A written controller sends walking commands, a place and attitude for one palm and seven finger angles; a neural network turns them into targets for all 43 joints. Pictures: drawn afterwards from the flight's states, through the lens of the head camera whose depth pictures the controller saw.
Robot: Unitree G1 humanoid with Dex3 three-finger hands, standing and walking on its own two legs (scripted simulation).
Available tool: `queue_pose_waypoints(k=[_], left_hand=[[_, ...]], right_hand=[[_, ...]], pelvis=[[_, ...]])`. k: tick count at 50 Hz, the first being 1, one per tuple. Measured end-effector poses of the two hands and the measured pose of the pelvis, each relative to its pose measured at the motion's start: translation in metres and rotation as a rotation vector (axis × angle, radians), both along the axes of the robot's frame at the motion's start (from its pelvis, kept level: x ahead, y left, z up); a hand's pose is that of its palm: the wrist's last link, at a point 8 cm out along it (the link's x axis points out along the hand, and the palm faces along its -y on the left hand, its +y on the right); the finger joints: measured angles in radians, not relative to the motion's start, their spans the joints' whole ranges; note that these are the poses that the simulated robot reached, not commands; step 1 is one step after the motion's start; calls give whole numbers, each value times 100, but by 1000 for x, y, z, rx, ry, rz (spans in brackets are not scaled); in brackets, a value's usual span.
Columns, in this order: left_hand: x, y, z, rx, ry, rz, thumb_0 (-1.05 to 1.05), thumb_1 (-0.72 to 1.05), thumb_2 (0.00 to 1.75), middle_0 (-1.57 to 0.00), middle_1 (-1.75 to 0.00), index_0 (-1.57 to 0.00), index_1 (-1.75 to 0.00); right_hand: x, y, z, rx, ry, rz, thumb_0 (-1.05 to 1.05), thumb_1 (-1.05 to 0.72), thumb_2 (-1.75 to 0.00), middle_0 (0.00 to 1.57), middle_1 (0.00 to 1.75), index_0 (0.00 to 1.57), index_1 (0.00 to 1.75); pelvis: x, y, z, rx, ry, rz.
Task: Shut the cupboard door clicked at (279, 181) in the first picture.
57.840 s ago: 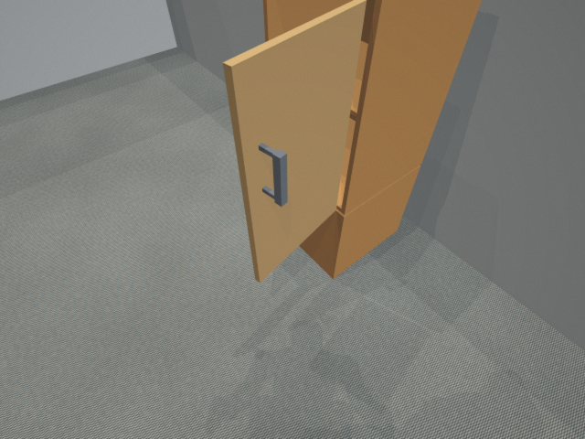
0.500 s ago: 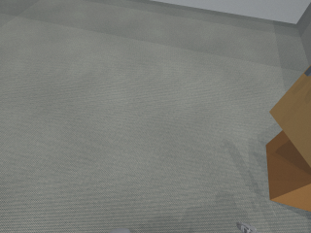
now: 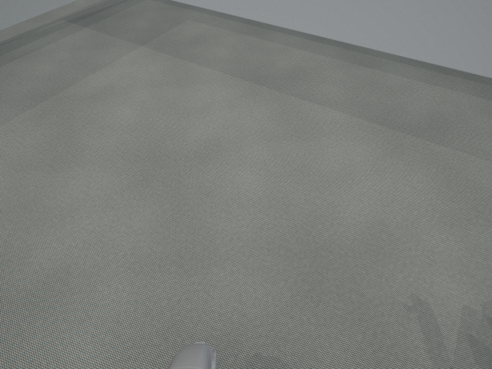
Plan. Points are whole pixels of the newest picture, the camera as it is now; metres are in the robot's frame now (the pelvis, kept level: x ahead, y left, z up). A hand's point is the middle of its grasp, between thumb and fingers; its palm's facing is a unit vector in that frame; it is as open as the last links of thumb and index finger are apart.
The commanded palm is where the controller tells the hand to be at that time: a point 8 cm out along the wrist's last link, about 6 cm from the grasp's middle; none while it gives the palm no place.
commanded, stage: walk to a spot facing it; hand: left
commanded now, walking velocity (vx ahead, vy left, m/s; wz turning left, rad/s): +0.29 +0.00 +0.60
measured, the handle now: out of the picture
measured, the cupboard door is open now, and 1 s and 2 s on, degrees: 30 30 30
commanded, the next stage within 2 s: turn to face it in 0.32 s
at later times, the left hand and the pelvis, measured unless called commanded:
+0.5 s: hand (103, 348) +0.19 +0.29 -0.17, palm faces +0.27 -0.94 -0.23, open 7.3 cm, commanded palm none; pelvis +0.15 +0.07 -0.01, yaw +14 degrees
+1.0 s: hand (131, 294) +0.30 +0.27 -0.19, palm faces +0.06 -0.98 -0.19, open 7.3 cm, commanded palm none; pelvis +0.24 +0.08 -0.01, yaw +0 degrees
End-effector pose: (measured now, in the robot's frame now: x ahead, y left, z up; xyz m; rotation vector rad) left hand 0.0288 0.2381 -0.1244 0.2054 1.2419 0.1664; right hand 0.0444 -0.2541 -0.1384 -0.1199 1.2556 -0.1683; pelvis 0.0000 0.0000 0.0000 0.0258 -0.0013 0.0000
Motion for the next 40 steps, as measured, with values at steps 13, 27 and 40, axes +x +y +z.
queue_pose_waypoints(k=[13, 27, 40], left_hand=[[-51, 19, -50, -121, 279, 277, 1, 91, 89, -20, -30, -21, -30], [163, 97, -7, 5, -122, 225, 1, 91, 90, -19, -29, -20, -30], [243, 47, -22, -41, -18, 110, 0, 93, 89, -20, -29, -21, -30]], right_hand=[[219, 86, -3, -34, -226, 319, 1, -91, -89, 19, 30, 19, 30], [216, 106, 3, -37, -23, 279, 1, -91, -89, 20, 30, 20, 30], [222, 85, -22, -1, 111, 76, 1, -91, -89, 20, 30, 20, 30]], pelvis=[[85, 49, -35, -44, -12, 161], [161, 67, -5, -27, 0, 241], [230, 55, -14, -27, -10, 99]])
